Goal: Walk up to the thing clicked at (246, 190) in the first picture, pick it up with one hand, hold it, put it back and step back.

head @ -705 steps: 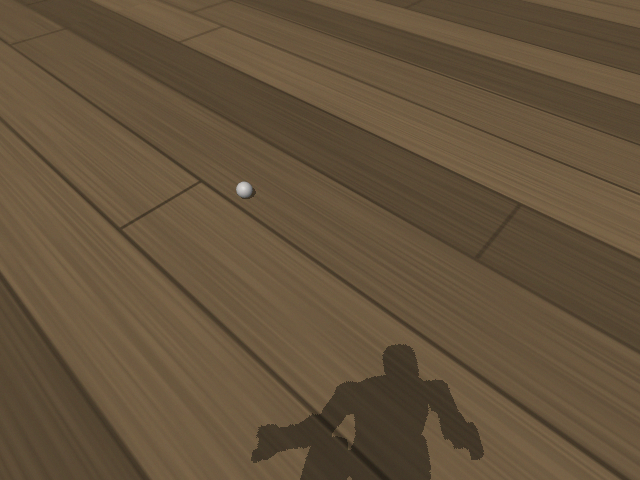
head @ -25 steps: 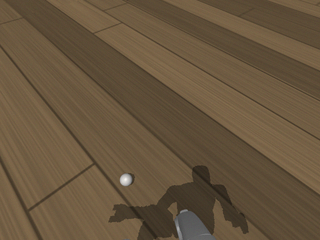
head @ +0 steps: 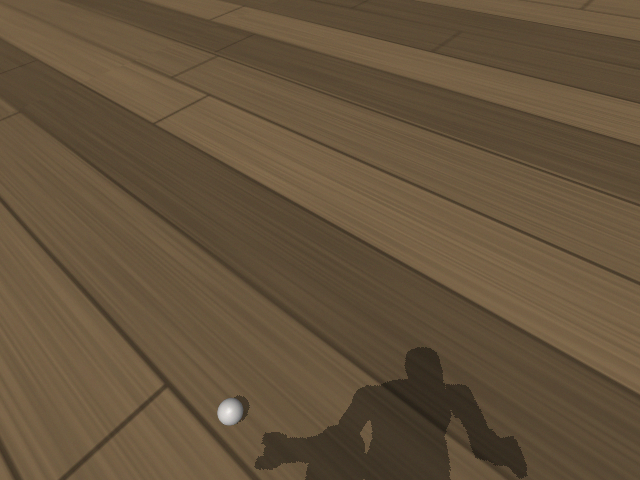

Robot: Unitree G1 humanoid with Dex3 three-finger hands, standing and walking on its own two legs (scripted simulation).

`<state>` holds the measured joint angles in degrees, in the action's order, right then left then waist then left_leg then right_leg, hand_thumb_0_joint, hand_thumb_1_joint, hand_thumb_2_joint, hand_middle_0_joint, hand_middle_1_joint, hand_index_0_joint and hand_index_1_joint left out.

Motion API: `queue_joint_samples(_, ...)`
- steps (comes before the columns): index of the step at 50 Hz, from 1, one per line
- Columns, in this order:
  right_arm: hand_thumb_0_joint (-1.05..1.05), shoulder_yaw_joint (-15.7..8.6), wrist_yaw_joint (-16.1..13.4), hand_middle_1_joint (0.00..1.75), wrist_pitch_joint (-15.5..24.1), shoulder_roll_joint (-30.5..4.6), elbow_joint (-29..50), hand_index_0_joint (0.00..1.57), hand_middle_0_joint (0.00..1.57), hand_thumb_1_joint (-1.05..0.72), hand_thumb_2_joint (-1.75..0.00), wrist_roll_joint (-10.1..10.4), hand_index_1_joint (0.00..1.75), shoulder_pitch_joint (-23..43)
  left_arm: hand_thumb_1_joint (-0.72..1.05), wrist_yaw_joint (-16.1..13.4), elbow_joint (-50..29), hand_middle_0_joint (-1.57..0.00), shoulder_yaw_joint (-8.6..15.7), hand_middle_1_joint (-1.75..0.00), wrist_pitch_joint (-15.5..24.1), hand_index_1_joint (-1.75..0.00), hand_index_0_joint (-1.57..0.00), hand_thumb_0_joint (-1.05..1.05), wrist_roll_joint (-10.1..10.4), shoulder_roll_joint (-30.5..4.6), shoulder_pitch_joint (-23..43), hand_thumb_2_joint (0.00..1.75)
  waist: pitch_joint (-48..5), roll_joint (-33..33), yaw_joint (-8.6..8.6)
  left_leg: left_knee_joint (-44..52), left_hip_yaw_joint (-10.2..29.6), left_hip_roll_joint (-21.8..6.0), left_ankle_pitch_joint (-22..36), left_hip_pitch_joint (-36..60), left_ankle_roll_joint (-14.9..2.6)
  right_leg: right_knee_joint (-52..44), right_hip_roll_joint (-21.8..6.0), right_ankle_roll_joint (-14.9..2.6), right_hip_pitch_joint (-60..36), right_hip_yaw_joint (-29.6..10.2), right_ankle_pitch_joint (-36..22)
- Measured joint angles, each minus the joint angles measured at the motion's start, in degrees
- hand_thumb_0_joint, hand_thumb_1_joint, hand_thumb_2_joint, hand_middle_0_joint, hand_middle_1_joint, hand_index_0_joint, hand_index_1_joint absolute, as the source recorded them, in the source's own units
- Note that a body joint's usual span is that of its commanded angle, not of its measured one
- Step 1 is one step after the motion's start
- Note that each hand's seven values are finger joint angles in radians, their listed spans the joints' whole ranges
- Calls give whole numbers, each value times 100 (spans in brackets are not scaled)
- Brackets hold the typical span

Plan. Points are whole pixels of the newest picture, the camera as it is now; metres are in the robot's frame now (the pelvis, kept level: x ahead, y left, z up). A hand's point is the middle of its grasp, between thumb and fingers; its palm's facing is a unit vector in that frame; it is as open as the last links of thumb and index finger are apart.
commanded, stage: stand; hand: left
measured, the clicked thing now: (230, 411) +0.48 +0.33 -0.72
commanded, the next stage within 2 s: none
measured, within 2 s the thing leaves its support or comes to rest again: neither
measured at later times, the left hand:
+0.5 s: hand (181, 476) +0.19 +0.22 -0.13, palm faces -0.05 -0.96 -0.28, open 7.4 cm
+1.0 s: hand out of the picture +0.14 +0.24 -0.13, palm faces -0.03 -0.94 -0.34, open 7.4 cm
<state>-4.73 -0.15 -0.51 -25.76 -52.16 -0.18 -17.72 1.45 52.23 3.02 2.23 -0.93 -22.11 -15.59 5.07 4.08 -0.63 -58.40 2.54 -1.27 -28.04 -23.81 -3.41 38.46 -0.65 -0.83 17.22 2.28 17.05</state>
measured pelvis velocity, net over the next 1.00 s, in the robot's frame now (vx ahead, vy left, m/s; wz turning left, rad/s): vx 0.07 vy -0.01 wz -0.02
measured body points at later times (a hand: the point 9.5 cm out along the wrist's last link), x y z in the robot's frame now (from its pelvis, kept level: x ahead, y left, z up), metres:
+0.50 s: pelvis +0.07 -0.01 +0.02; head +0.09 +0.01 +0.47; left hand +0.19 +0.27 -0.11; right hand +0.17 -0.32 -0.09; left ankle +0.07 +0.12 -0.72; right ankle +0.05 -0.12 -0.72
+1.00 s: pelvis +0.07 -0.01 +0.03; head +0.08 -0.01 +0.48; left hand +0.14 +0.29 -0.10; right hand +0.15 -0.30 -0.11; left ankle +0.07 +0.12 -0.72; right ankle +0.05 -0.12 -0.72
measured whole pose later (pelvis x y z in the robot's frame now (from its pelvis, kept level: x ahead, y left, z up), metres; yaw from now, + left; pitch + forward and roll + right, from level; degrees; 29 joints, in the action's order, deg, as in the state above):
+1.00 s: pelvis +0.07 -0.01 +0.03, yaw -1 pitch -2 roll +0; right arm -0.5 0.5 0.4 -18.6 -66.1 -0.6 -3.2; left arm 0.1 66.7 0.5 1.0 0.0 -19.7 -5.3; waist 3.5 0.2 -0.3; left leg -17.4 -2.6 -1.5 -9.0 -6.7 0.5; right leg 17.0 0.2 -0.5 4.4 1.3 10.9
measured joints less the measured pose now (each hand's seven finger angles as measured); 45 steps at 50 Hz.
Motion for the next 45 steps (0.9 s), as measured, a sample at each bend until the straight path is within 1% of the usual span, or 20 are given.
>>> queue_joint_samples(3, 0, 112, 56, 30, 139, 278, 96, 20, 21, -90, -89, 15, 30, 245, 90, -49, 109, -20, -81, -30, -54, -30, -21, 0, 25, 9, 57, 90, 21, -11, 31, 773, -314, 52, 149, 34, 46, -245, -32, -28, -136, -59, -50)
queue_joint_samples(4, 0, 147, 79, 30, 164, 356, 95, 20, 21, -90, -89, 6, 30, 283, 90, -61, 141, -20, -88, -30, -61, -30, -21, 0, 30, 7, 104, 90, 11, -18, 29, 1081, -365, 42, 293, 110, 54, -295, -33, -23, -170, -40, -43)
queue_joint_samples(7, 0, 226, 112, 30, 196, 524, 2, 21, 21, -90, -89, -46, 30, 339, 90, -83, 158, -20, -92, -30, -48, -30, -21, 0, 62, 2, 262, 90, -16, -46, 49, 2105, -380, 7, 1029, 536, 83, -264, 9, -10, -210, 35, 84)
queue_joint_samples(8, 0, 241, 102, 30, 210, 582, -63, 21, 21, -90, -89, -70, 30, 379, 90, -92, 169, -20, -90, -30, -44, -30, -21, 0, 79, -2, 322, 90, -4, -114, 39, 2380, -370, 31, 1378, 671, 177, -196, -11, 2, -207, 38, 155)
queue_joint_samples(9, 0, 259, 90, 30, 220, 652, -136, 21, 21, -90, -89, -99, 30, 429, 90, -107, 200, -20, -86, -30, -53, -30, -21, 0, 104, 5, 399, 90, 26, -235, 41, 2476, -400, 82, 1425, 750, 254, -181, -66, 20, -235, 7, 195)
queue_joint_samples(11, 0, 320, 96, 30, 243, 698, -243, 21, 21, -90, -89, -135, 30, 485, 90, -124, 230, -20, -114, -30, -68, -30, -20, 0, 159, 93, 513, 90, 7, -333, 71, 2593, -426, 72, 1371, 832, 319, -381, -54, 35, -340, -19, 144)
queue_joint_samples(13, 0, 344, 104, 30, 243, 678, -380, 21, 21, -90, -89, -102, 30, 581, 90, -110, 288, -20, -187, -30, -41, -30, -20, 0, 158, 202, 620, 90, -22, -339, 67, 2695, -391, 14, 1344, 899, 344, -681, 11, 41, -499, 16, 41)
queue_joint_samples(20, 0, 371, 54, 30, 251, 574, -641, 21, 21, -90, -89, -20, 30, 1052, 90, -84, 569, -20, -345, -30, -26, -30, -20, 0, 119, 378, 952, 90, -56, -545, -16, 3179, -443, 16, 1457, 1247, 357, -1185, 23, 47, -835, -29, -108)
queue_joint_samples(30, 0, 405, 18, 30, 157, 551, -897, 20, 21, -90, -89, -13, 30, 1457, 90, -104, 942, -20, -317, -30, -100, -30, -21, 0, 89, 289, 1206, 90, -152, -528, -26, 3671, -498, -9, 1651, 1554, 378, -1729, 61, 49, -1141, -80, -353)
queue_joint_samples(39, 0, 432, 59, 30, 109, 670, -1165, 20, 21, -90, -89, -22, 30, 1522, 90, -119, 1258, -20, -258, -30, -105, -30, -20, 0, 81, 187, 1159, 90, -145, -386, 11, 3940, -512, -22, 1804, 1650, 386, -2024, 82, 46, -1243, -91, -526)
queue_joint_samples(45, 0, 431, 74, 30, 98, 714, -1324, 20, 21, -90, -89, -33, 30, 1493, 90, -129, 1395, -20, -250, -30, -114, -30, -20, 0, 86, 207, 1079, 90, -124, -358, 35, 4056, -521, -25, 1876, 1693, 391, -2125, 88, 41, -1274, -99, -593)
